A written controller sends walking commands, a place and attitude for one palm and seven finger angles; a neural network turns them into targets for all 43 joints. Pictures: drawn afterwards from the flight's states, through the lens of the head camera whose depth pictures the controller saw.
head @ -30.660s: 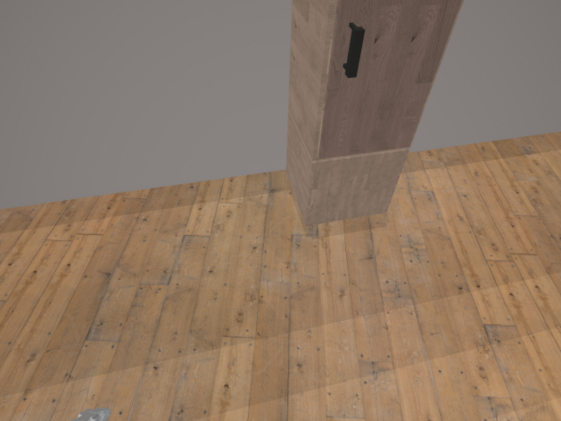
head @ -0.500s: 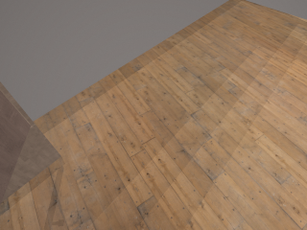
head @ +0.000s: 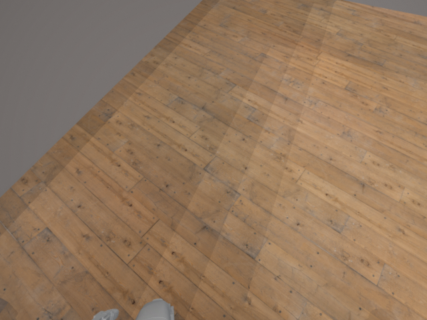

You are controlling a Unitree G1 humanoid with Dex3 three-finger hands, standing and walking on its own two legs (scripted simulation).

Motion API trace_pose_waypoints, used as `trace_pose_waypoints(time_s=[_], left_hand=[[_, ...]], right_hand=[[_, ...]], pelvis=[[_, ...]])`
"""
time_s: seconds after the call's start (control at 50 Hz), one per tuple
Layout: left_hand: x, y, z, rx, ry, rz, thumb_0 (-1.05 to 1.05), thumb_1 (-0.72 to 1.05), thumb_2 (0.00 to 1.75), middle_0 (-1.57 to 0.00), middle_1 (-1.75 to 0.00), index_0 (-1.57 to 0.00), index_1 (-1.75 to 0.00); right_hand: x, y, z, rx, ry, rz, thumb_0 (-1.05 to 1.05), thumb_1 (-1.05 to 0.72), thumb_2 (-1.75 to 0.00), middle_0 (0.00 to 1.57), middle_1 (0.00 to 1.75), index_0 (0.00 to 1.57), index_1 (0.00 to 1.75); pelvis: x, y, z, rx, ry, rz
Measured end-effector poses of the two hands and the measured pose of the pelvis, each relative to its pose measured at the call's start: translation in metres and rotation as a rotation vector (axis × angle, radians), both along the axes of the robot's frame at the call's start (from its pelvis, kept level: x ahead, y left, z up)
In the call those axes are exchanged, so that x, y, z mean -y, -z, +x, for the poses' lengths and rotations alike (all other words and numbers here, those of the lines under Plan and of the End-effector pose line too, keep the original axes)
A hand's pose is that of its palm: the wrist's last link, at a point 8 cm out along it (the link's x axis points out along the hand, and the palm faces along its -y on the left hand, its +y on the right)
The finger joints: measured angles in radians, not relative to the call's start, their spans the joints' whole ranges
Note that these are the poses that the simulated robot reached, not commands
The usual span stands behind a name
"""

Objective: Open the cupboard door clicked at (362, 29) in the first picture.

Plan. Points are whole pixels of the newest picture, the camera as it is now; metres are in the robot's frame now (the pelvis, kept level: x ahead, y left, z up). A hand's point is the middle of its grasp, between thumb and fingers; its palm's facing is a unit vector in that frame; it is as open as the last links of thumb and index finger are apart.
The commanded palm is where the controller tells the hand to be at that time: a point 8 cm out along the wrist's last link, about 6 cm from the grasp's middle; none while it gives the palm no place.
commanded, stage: walk to a spot facing it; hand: left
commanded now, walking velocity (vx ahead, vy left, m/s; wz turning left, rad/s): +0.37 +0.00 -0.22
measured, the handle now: out of the picture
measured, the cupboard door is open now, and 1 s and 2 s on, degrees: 46 46 46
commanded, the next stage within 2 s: turn to face it in 0.76 s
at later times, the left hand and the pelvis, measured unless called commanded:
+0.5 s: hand (158, 213) +0.38 +0.15 -0.17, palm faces -0.20 -0.96 -0.19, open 7.4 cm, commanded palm none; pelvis +0.24 -0.02 -0.01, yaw -9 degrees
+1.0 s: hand (175, 170) +0.53 +0.12 -0.18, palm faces -0.16 -0.97 -0.18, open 7.4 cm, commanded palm none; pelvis +0.46 -0.06 +0.00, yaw -11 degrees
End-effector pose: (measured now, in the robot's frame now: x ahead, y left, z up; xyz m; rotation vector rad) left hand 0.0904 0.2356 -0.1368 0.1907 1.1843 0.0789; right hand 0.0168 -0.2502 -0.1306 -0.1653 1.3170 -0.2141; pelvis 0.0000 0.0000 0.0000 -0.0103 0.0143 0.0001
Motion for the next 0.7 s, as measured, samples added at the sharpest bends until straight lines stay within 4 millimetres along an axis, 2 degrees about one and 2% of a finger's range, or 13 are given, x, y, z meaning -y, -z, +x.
trace_pose_waypoints(time_s=[0.12,0.16,0.2,0.28,0.38,0.48,0.52,0.54,0.6,0.64,0.7], left_hand=[[-0.015,0.011,0.012,-0.099,-0.044,-0.031,0.0,0.92,0.9,-0.2,-0.3,-0.21,-0.3],[-0.024,0.02,0.022,-0.128,-0.046,-0.032,0.01,0.92,0.9,-0.2,-0.3,-0.2,-0.3],[-0.029,0.021,0.038,-0.155,-0.029,-0.022,0.01,0.92,0.9,-0.2,-0.3,-0.2,-0.3],[-0.028,0.01,0.092,-0.132,0.0,-0.016,0.01,0.91,0.9,-0.2,-0.3,-0.2,-0.3],[-0.005,-0.005,0.18,-0.059,0.079,-0.024,0.01,0.91,0.9,-0.2,-0.3,-0.2,-0.3],[0.033,-0.004,0.275,0.022,0.173,-0.012,0.01,0.91,0.9,-0.2,-0.3,-0.2,-0.3],[0.046,0.002,0.305,0.081,0.172,-0.002,0.01,0.91,0.9,-0.2,-0.3,-0.2,-0.3],[0.051,0.002,0.315,0.094,0.162,-0.001,0.01,0.91,0.9,-0.2,-0.3,-0.2,-0.3],[0.062,-0.001,0.326,0.073,0.14,0.002,0.0,0.91,0.9,-0.2,-0.3,-0.2,-0.3],[0.068,-0.001,0.326,0.027,0.135,-0.002,0.0,0.91,0.9,-0.2,-0.3,-0.2,-0.3],[0.064,-0.001,0.33,-0.032,0.11,0.011,-0.01,0.94,0.9,-0.2,-0.3,-0.2,-0.3]], right_hand=[[-0.023,-0.012,0.111,0.181,-0.042,-0.002,0.01,-0.91,-0.9,0.2,0.3,0.2,0.3],[-0.029,-0.008,0.137,0.227,-0.048,-0.017,0.0,-0.91,-0.9,0.2,0.3,0.2,0.3],[-0.034,-0.008,0.15,0.234,-0.036,-0.018,0.0,-0.91,-0.9,0.2,0.3,0.2,0.3],[-0.04,-0.011,0.146,0.151,0.02,-0.008,0.0,-0.92,-0.9,0.2,0.3,0.2,0.3],[-0.03,-0.01,0.121,-0.023,0.105,0.01,0.0,-0.94,-0.9,0.2,0.3,0.2,0.3],[-0.018,0.005,0.097,-0.193,0.206,0.057,0.0,-0.93,-0.9,0.2,0.3,0.2,0.3],[-0.011,0.015,0.096,-0.255,0.229,0.08,0.0,-0.92,-0.9,0.2,0.3,0.2,0.3],[-0.008,0.017,0.101,-0.277,0.234,0.086,0.0,-0.92,-0.9,0.2,0.3,0.2,0.3],[0.007,0.015,0.142,-0.256,0.236,0.079,0.01,-0.92,-0.9,0.2,0.3,0.2,0.3],[0.017,0.009,0.182,-0.189,0.232,0.066,0.01,-0.92,-0.9,0.2,0.3,0.2,0.3],[0.028,0.002,0.249,-0.067,0.214,0.055,0.01,-0.92,-0.9,0.2,0.3,0.2,0.29]], pelvis=[[-0.016,0.0,0.058,0.004,0.044,-0.016],[-0.024,0.009,0.08,0.001,0.065,-0.026],[-0.026,0.009,0.097,0.004,0.085,-0.014],[-0.023,-0.002,0.132,-0.009,0.103,0.0],[-0.013,-0.01,0.177,-0.015,0.141,-0.003],[0.015,0.002,0.227,0.003,0.168,0.008],[0.028,0.014,0.245,0.013,0.164,0.026],[0.032,0.015,0.253,0.02,0.164,0.018],[0.041,0.008,0.277,0.028,0.161,0.0],[0.046,0.002,0.295,0.022,0.166,0.001],[0.052,-0.005,0.322,0.011,0.178,0.003]])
